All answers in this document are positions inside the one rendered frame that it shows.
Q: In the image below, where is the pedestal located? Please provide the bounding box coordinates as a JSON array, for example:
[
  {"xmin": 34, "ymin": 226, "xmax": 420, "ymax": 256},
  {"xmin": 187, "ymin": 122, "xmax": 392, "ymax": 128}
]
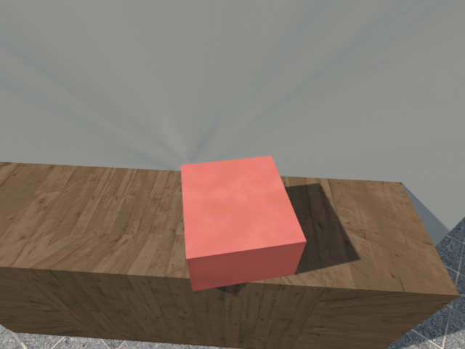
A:
[{"xmin": 0, "ymin": 162, "xmax": 460, "ymax": 349}]

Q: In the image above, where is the carton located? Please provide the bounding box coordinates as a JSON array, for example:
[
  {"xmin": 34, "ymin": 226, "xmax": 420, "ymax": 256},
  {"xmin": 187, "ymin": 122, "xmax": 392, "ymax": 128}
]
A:
[{"xmin": 181, "ymin": 156, "xmax": 307, "ymax": 291}]

